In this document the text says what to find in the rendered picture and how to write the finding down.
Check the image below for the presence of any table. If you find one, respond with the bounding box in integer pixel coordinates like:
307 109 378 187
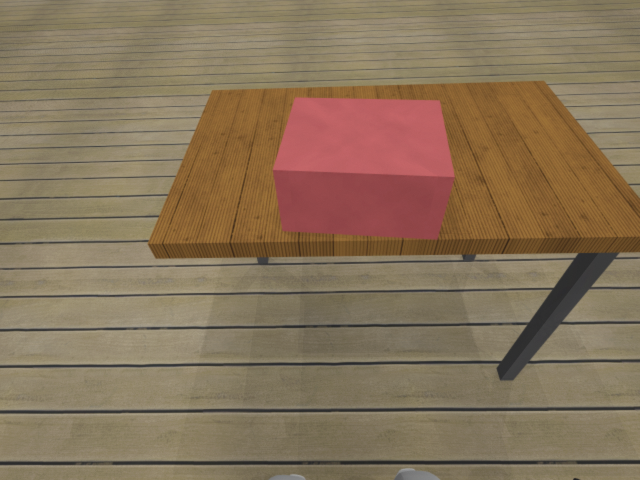
148 81 640 381

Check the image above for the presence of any carton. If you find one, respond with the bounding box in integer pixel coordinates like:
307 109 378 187
273 97 455 240

